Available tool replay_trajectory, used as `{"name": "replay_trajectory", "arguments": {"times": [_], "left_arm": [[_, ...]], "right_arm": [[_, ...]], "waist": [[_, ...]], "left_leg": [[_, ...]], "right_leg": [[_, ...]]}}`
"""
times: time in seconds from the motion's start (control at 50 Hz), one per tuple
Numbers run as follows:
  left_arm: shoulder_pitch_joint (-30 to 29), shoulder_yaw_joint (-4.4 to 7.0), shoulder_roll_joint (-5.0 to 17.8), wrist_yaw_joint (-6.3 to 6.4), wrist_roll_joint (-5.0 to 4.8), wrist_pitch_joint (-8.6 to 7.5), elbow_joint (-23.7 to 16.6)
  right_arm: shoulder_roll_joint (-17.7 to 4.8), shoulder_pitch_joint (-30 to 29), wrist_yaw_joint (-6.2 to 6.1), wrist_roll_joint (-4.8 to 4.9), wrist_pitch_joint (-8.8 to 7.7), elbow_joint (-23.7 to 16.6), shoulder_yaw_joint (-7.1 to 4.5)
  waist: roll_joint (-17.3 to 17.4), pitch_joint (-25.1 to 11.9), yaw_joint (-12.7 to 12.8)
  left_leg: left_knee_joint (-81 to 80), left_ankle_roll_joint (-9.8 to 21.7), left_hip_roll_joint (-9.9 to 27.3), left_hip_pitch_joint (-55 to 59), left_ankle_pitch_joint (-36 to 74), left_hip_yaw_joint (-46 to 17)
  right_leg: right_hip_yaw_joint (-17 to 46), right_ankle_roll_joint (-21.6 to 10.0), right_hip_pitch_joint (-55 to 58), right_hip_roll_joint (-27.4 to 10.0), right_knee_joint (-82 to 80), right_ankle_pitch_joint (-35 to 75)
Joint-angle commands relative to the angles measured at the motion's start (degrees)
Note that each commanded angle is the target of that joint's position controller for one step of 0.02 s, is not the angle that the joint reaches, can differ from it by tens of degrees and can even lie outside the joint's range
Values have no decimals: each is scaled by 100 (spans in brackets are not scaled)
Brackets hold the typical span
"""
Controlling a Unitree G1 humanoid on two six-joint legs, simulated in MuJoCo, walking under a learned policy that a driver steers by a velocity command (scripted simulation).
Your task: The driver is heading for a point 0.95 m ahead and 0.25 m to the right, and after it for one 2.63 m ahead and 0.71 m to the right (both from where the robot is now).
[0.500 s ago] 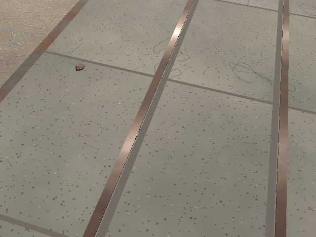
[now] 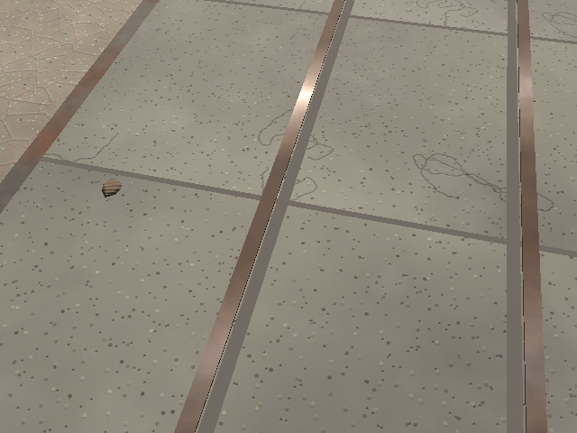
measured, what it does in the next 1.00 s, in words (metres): walks ahead, turning right: left foot, then right foot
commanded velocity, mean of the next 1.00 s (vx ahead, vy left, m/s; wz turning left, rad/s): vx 0.50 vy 0.00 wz -0.26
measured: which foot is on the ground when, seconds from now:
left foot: up 0.00-0.38, down 0.40-0.96, up 0.98-1.00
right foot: down 0.00-0.40, up 0.42-0.94, down 0.96-1.00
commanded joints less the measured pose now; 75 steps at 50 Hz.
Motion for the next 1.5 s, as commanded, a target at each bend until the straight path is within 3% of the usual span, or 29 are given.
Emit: {"name": "replay_trajectory", "arguments": {"times": [0.02, 0.08, 0.2, 0.34, 0.4, 0.42, 0.44, 0.46, 0.48, 0.5, 0.56, 0.7, 0.84, 0.9, 0.94, 0.96, 0.98, 1.0, 1.02, 1.04, 1.08, 1.16, 1.26, 1.36, 1.42, 1.44, 1.46, 1.48, 1.5], "left_arm": [[401, 158, 596, 25, 93, -38, -157], [400, 202, 707, 37, 37, -136, -35], [830, 259, 934, 159, -24, -71, 226], [1264, 338, 1126, 218, -117, 122, 565], [1130, 259, 948, 240, -77, 190, 540], [1392, 93, 490, 228, 108, 144, 382], [1935, -23, 76, 197, -32, 32, 379], [1431, 156, 785, 183, -209, -20, 416], [938, 224, 960, 185, -278, -37, 243], [761, 228, 887, 214, -219, -12, 228], [1031, 262, 584, 224, -177, 182, 335], [340, 245, 317, 153, -106, 281, 42], [-824, 144, 180, -92, -89, 254, -540], [-585, 255, 390, -152, -103, 287, -665], [591, 493, 797, -107, -133, 317, -437], [1563, 700, 1202, -1, -127, 361, -187], [1598, 800, 1825, 96, -169, 367, -135], [1650, 695, 1631, 54, -97, 249, -368], [1500, 582, 1217, 33, -57, 164, -335], [1194, 523, 1006, 33, -89, 109, -351], [501, 399, 644, 60, -42, 79, -521], [569, 440, 877, 191, -51, 64, -558], [971, 480, 994, 303, -90, 157, -457], [1274, 474, 918, 333, -129, 230, -339], [1084, 419, 743, 338, -90, 266, -423], [1057, 293, 418, 310, -20, 247, -530], [1740, 205, 101, 336, -152, 205, -701], [1914, 257, 614, 355, -187, 197, -644], [1448, 368, 998, 361, -161, 246, -639]], "right_arm": [[-620, -224, -14, -39, -98, -535, -185], [-379, -202, -50, -74, 43, -524, -139], [-163, -1383, 28, -83, -40, -796, -39], [-363, -2012, 225, -25, -128, -1074, -72], [-880, -379, 143, -91, -160, -645, -347], [-1398, 536, 81, -172, -135, -542, -471], [-1481, 686, 112, -163, -94, -452, -476], [-945, 550, 102, -125, -101, -496, -344], [-758, 121, 80, -107, -118, -524, -271], [-592, -277, 85, -133, -138, -552, -211], [-315, -775, 89, -209, -256, -481, -175], [-567, -663, -49, -229, -267, -164, -276], [-834, -144, -115, -77, -24, 139, -383], [-1044, -298, -155, -4, 104, 115, -445], [-1155, -497, -186, 44, 187, 63, -466], [-1053, -533, -201, 5, 158, 4, -414], [-164, -122, -131, -259, 32, -276, -161], [-322, -349, -46, -85, -235, -423, -112], [-669, -984, 24, 146, -395, -590, -201], [-652, -1112, 25, 140, -476, -630, -177], [-746, -1023, -35, -111, -436, -500, -259], [-489, -1101, -37, -214, -200, -607, -221], [-243, -2149, 33, -154, -212, -912, -98], [-553, -2385, 134, -65, -318, -1071, -196], [-805, -1409, 102, -104, -411, -840, -352], [-1083, -585, 57, -210, -432, -758, -437], [-1561, -47, 45, -332, -351, -626, -545], [-1159, -134, 78, -183, -312, -655, -460], [-723, -475, 47, -169, -264, -783, -337]], "waist": [[-599, -390, 156], [-554, -233, 3], [-391, 60, 363], [-487, 181, 441], [-360, -862, -433], [593, -1863, -600], [1848, -2458, -370], [1005, -1839, -583], [737, -1062, -499], [412, -677, -305], [577, -307, 97], [235, 105, 48], [87, 469, -352], [360, 113, -30], [422, -547, 690], [91, -1036, 1162], [-1469, -1305, 561], [-1119, -2277, 691], [-688, -1613, 869], [-379, -1030, 654], [-129, -529, 184], [-165, -289, 25], [-488, -100, 453], [-663, -131, 481], [-813, -518, -71], [-365, -1259, -439], [1372, -1946, -178], [1551, -1886, -147], [914, -1221, -248]], "left_leg": [[128, -19, 645, -1690, 711, -247], [-350, -186, 721, -1573, 1054, -158], [-2497, -263, 556, -1569, 2824, 66], [-3502, 57, 315, -1445, 2287, 81], [-3686, 419, 146, 1181, 2165, 221], [-3416, 877, 1468, 3156, 2290, -1228], [-4374, 1504, 2320, 4284, 745, -3616], [-4719, 1248, 2141, 3788, -105, -3444], [-4843, 1026, 2002, 3028, 57, -2630], [-5019, 929, 1787, 2301, 600, -2024], [-5521, 826, 1389, 1273, 1621, -826], [-5812, 797, 1251, 1400, 2777, 621], [-5491, 701, 1552, 2505, 3530, 1246], [-4584, 533, 1586, 2814, 5959, 1475], [-2883, 338, 1403, 2468, 6854, 1623], [-1330, 87, 1159, 1343, 5616, 1642], [730, -292, 103, -1269, 147, 1424], [1748, -305, -435, -2219, -1098, -93], [1673, -151, -65, -2775, -571, -396], [1151, -38, 203, -2682, -48, -359], [257, -104, 528, -1886, 470, -359], [-822, -456, 497, -1476, 1003, -147], [-2960, -571, 44, -912, 2886, -14], [-3666, -367, -79, -716, 2547, -290], [-4001, 0, -51, 641, 2154, -172], [-3859, 360, 777, 2062, 1889, -917], [-4245, 1290, 2112, 3898, 1359, -3396], [-4486, 1441, 2445, 3923, 1039, -4372], [-4448, 1248, 2226, 3287, 1781, -3400]], "right_leg": [[2044, -1031, 1603, -1502, -1728, 247], [1484, -1155, 1135, -1410, -2103, 843], [659, -882, 1298, -1115, -2243, 1156], [835, -699, 2414, -1639, -1675, 1372], [571, -354, 1830, -1105, 355, 2695], [289, -77, 355, -566, 2379, 751], [613, 134, -1411, 217, 3851, -2456], [1109, 86, -1962, -104, 4407, -2329], [975, 35, -2189, -359, 4386, -1755], [884, 70, -1972, -602, 4182, -1264], [915, 181, -1239, -888, 3713, -557], [834, 329, -1745, -843, 2173, 1004], [127, 59, -1956, -684, 809, 896], [-321, -240, -1195, -246, 730, 87], [-493, -570, 438, 202, 454, -48], [69, -833, 2146, 82, 109, 183], [2916, -1700, 4002, -1374, -138, -188], [5229, -2382, 4672, -2097, -1118, -1054], [4481, -2011, 4330, -1943, -1332, -798], [3662, -1764, 3529, -1681, -1307, -384], [2705, -1483, 2125, -1253, -1436, 777], [2078, -1465, 1122, -991, -1704, 1652], [1663, -985, 639, -521, -1591, 842], [2457, -834, 1358, -850, -928, 317], [2530, -560, 1333, -606, 43, 863], [2118, -347, 718, -275, 1495, 398], [1292, 131, -1280, 618, 3464, -1954], [1388, 266, -2060, 249, 4416, -2604], [1406, 380, -2186, 40, 4758, -2209]]}}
